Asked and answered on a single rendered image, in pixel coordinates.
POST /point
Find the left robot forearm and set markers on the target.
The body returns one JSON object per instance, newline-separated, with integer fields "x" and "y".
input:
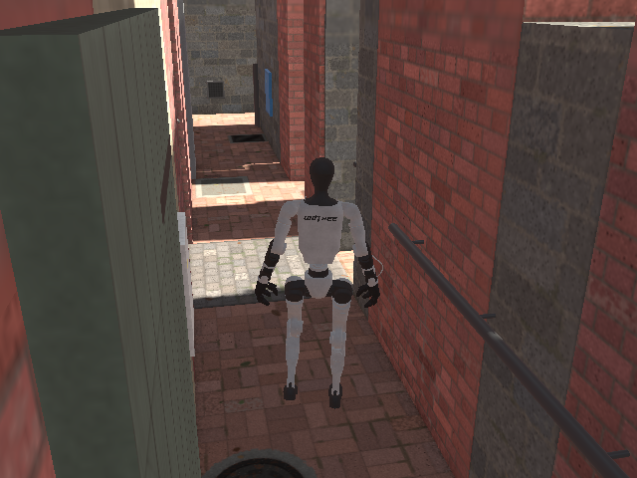
{"x": 269, "y": 265}

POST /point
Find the robot right hand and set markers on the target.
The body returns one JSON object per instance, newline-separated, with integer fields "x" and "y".
{"x": 372, "y": 291}

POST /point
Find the robot right thigh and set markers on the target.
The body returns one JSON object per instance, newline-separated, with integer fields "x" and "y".
{"x": 341, "y": 298}

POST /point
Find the left robot upper arm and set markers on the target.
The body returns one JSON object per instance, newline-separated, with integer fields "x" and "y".
{"x": 288, "y": 210}

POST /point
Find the robot left hand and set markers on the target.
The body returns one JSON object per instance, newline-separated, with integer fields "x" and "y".
{"x": 261, "y": 289}

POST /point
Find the right robot forearm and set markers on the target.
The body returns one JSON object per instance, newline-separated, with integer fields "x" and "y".
{"x": 368, "y": 269}

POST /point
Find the right robot upper arm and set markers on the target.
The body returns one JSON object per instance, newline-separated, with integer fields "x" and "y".
{"x": 351, "y": 211}

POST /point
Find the robot head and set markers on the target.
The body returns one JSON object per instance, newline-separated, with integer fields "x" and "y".
{"x": 321, "y": 171}

